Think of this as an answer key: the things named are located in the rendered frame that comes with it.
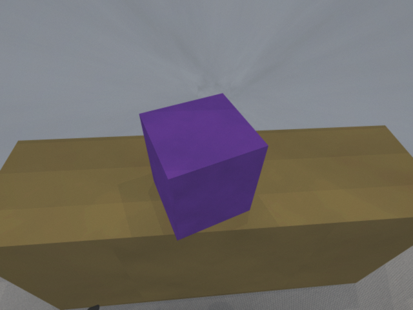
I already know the pedestal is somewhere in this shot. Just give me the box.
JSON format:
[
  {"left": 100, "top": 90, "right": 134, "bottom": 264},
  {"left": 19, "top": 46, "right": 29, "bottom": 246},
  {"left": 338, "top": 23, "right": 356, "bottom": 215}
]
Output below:
[{"left": 0, "top": 125, "right": 413, "bottom": 310}]

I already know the carton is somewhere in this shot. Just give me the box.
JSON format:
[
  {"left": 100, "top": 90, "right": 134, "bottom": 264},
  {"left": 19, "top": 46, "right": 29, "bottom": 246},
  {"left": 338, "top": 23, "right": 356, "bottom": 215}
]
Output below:
[{"left": 139, "top": 93, "right": 268, "bottom": 240}]

